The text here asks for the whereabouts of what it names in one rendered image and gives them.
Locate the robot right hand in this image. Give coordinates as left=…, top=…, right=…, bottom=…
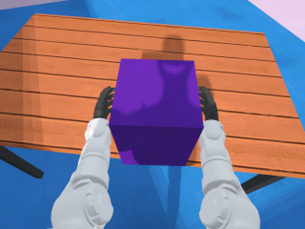
left=197, top=86, right=219, bottom=121

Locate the table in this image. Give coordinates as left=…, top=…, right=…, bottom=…
left=0, top=13, right=305, bottom=195

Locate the left robot upper arm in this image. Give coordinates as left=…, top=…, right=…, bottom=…
left=48, top=182, right=113, bottom=229

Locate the carton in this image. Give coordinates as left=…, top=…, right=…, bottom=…
left=109, top=58, right=204, bottom=166

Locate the right robot upper arm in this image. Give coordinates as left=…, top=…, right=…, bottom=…
left=199, top=187, right=260, bottom=229

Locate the robot left forearm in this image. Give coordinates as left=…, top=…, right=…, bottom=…
left=60, top=117, right=112, bottom=196

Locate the robot right forearm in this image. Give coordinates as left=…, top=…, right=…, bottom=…
left=199, top=119, right=251, bottom=202

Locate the robot left hand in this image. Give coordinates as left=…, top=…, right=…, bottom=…
left=92, top=86, right=115, bottom=119

